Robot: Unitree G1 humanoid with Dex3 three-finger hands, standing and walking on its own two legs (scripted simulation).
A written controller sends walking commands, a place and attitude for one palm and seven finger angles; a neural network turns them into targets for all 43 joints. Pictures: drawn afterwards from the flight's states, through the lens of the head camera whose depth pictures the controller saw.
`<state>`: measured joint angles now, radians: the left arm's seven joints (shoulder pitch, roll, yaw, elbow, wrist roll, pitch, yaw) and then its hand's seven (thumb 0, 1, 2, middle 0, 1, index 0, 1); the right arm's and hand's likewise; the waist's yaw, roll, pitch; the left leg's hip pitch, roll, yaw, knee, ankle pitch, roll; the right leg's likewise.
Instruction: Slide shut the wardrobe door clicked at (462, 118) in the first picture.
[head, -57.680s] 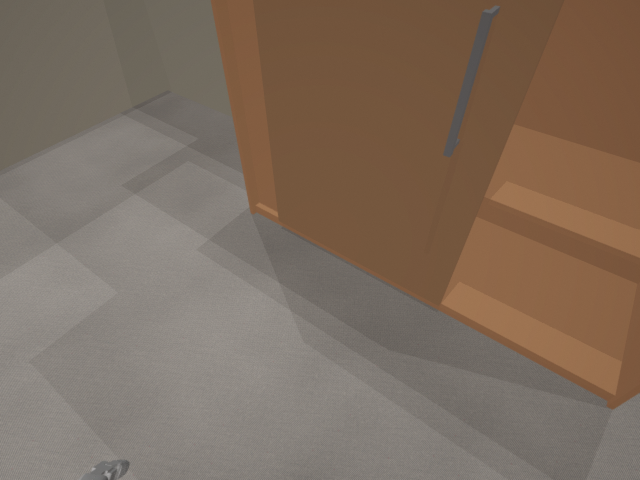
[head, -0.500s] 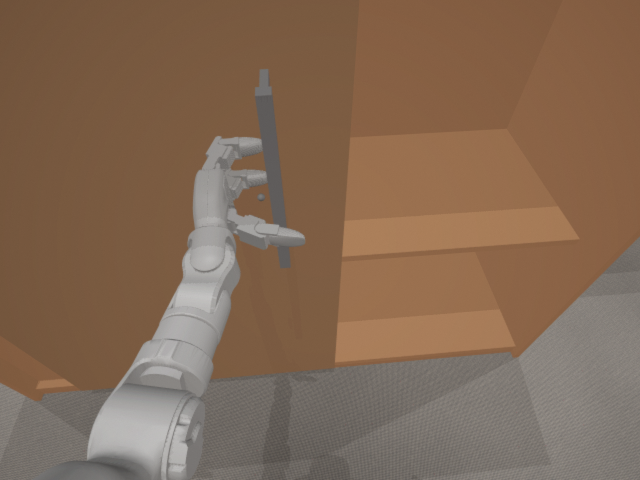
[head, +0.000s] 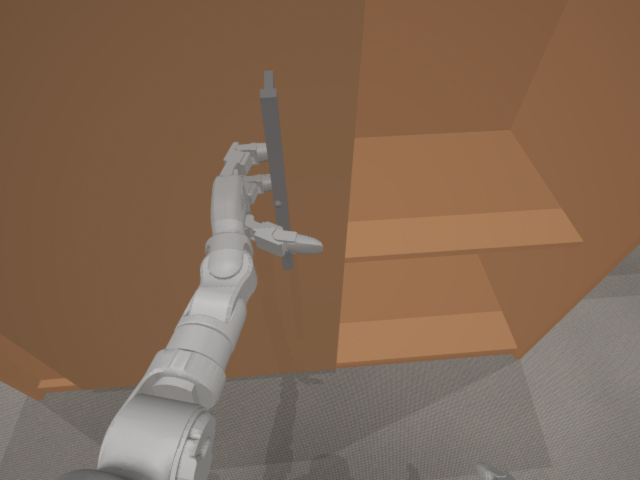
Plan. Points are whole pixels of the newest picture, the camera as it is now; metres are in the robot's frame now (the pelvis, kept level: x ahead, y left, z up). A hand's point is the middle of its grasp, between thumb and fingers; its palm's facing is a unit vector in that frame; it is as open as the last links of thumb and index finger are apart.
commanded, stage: slide the fingers in behind the handle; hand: left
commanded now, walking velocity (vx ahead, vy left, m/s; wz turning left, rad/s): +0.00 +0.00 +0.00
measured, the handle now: (280, 188) +0.48 +0.06 +0.10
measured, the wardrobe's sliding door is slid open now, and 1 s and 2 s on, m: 0.59 0.59 0.59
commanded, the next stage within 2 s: grip the handle and tug to test in 1.14 s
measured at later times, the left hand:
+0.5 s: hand (299, 207) +0.42 +0.03 +0.12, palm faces +0.04 -1.00 +0.00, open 14.0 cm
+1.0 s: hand (298, 207) +0.41 +0.03 +0.12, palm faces +0.05 -1.00 +0.00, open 14.2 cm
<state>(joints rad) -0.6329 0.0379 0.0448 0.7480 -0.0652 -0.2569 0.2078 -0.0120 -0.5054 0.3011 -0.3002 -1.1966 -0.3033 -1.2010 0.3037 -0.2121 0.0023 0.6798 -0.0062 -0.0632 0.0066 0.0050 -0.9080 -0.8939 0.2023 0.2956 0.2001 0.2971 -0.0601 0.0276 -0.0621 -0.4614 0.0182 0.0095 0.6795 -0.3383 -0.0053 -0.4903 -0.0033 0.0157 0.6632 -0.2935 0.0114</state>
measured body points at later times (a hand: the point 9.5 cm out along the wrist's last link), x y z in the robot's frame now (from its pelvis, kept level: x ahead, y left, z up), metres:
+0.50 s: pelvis +0.01 -0.01 +0.00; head +0.04 -0.02 +0.45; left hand +0.41 +0.08 +0.12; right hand +0.11 -0.24 -0.12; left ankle +0.00 +0.12 -0.72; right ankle +0.02 -0.13 -0.72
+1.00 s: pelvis +0.01 -0.01 +0.00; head +0.03 -0.02 +0.45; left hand +0.41 +0.08 +0.13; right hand +0.11 -0.24 -0.12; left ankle +0.00 +0.12 -0.72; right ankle +0.02 -0.13 -0.72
